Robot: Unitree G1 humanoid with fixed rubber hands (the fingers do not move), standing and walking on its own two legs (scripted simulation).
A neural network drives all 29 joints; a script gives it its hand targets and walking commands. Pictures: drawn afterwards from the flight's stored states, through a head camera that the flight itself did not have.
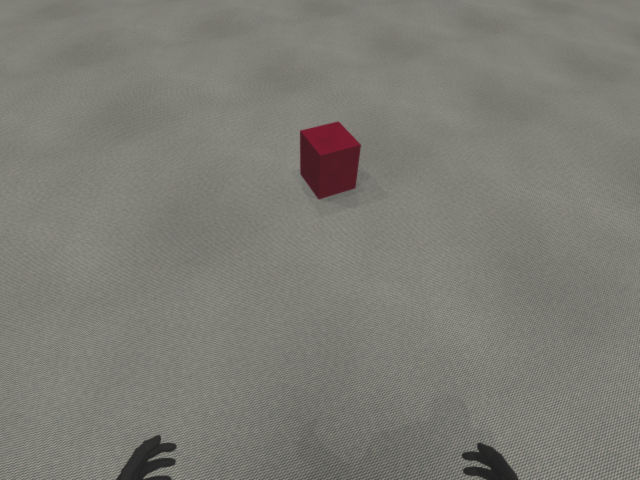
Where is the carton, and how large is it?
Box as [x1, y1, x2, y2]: [300, 122, 360, 198]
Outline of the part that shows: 339,122 330,123 300,131 300,173 318,198 344,191 355,186 360,144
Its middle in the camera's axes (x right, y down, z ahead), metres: +0.04 -0.35 +1.83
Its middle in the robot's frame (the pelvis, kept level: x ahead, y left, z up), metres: +1.56 -0.08 -0.63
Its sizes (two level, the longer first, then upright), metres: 0.210 0.200 0.250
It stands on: the floor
